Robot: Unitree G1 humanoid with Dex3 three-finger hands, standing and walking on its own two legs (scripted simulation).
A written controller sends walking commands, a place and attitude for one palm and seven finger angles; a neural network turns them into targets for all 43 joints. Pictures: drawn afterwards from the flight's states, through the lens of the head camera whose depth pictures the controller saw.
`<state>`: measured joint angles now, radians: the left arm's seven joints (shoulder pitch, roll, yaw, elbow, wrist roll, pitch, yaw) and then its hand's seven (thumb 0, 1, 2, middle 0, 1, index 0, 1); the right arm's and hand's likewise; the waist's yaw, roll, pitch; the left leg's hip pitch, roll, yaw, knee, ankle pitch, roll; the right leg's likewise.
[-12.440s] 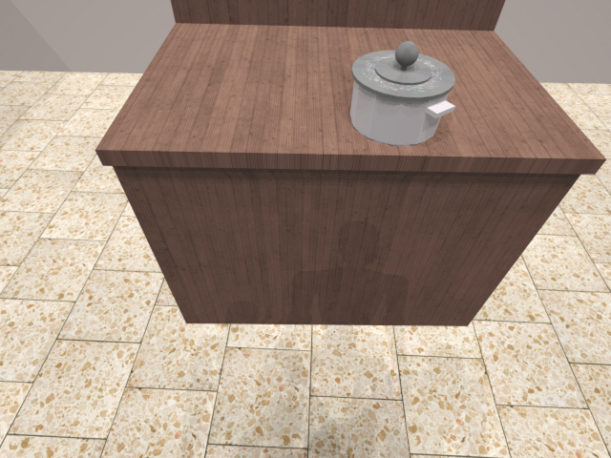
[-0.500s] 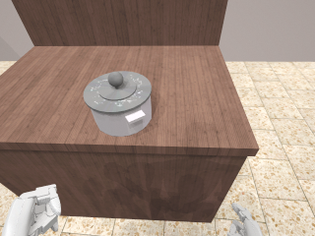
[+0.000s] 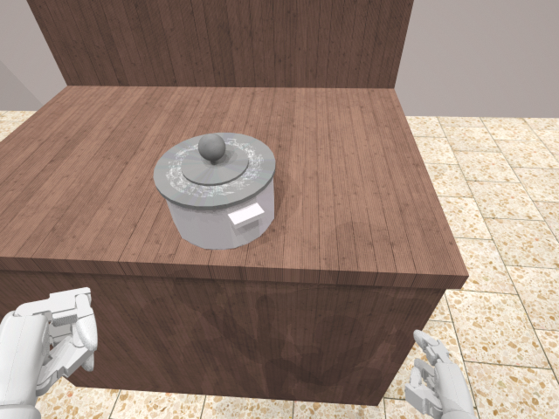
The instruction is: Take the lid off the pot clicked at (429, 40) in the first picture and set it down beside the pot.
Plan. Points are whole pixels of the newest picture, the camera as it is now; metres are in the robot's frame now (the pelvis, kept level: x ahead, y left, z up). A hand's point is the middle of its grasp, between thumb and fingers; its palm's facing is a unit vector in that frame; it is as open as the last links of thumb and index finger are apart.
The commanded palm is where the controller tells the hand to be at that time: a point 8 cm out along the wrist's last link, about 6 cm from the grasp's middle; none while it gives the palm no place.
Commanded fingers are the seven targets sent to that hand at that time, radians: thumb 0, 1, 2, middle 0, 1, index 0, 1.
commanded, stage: raise the hand higher, near the body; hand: left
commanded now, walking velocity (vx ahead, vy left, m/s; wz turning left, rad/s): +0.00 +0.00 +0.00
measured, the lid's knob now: (211, 147) +0.47 +0.18 +0.17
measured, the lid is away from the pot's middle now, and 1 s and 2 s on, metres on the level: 0.00 0.00 0.00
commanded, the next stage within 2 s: reach forward and open the fingers in 0.20 s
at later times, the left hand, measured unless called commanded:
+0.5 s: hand (74, 298) +0.19 +0.25 +0.16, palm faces +0.20 -0.23 -0.95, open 2.9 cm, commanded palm +0.15 +0.26 +0.21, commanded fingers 0.00 0.55 1.13 -1.21 -1.11 -1.21 -1.11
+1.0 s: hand (58, 263) +0.21 +0.27 +0.19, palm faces -0.03 +0.00 -1.00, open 6.3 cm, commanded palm +0.18 +0.26 +0.26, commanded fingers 0.00 -0.24 1.64 -0.93 -0.22 -0.93 -0.22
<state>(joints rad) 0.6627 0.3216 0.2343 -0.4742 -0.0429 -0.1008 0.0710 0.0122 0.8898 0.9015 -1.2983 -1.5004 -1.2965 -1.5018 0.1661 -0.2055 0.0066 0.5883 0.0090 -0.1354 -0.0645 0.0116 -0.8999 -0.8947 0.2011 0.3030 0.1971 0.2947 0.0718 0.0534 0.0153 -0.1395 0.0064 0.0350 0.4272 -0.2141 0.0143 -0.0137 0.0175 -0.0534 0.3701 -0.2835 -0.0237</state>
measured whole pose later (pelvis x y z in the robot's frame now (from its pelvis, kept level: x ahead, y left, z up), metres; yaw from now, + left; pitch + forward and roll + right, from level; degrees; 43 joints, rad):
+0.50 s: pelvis -0.02 +0.01 -0.01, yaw -1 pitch -1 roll +0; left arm 0.47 0.59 0.21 -0.59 0.57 0.12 0.05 0.01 0.79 0.97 -1.28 -1.39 -1.28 -1.39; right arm 0.14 -0.27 0.02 0.54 0.02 0.06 -0.01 0.01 -0.90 -0.89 0.20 0.30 0.20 0.29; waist 0.08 0.11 0.00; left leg -0.25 0.00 0.05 0.50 -0.22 0.03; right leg -0.15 0.01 -0.04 0.48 -0.31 -0.02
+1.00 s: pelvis -0.06 +0.01 +0.00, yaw +2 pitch -3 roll -1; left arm -0.06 0.75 0.08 -0.30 0.69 0.13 -0.37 0.00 0.04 1.45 -1.05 -0.56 -1.04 -0.56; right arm 0.07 -0.28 0.05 0.57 0.06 0.03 -0.01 0.01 -0.90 -0.89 0.20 0.30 0.20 0.29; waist 0.09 0.15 0.02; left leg -0.27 -0.01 0.01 0.45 -0.13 0.03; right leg -0.16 0.00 -0.09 0.45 -0.24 -0.01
